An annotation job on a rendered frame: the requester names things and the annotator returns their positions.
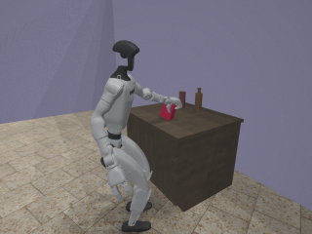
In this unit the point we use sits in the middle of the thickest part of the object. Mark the left robot thigh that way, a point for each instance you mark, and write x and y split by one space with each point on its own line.
132 149

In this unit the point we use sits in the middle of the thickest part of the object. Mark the left robot upper arm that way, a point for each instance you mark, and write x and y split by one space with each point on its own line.
143 93

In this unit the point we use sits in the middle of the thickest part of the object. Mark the left robot foot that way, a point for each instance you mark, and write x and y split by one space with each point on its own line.
147 207

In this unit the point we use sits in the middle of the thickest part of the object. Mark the sponge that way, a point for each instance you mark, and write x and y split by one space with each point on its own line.
165 114

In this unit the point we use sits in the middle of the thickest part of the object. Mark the right robot upper arm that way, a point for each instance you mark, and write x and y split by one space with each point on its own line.
112 90

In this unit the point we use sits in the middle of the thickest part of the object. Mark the right robot hand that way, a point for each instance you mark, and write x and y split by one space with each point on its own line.
116 176

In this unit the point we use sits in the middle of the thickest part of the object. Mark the left robot forearm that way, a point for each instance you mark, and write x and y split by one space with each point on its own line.
160 98

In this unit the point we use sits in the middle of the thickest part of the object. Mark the table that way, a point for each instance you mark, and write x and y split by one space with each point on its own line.
192 157

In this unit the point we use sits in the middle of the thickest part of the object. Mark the left robot hand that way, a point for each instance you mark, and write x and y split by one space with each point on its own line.
175 101

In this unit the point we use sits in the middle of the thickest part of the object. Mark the right robot forearm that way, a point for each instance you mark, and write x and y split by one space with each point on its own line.
105 149

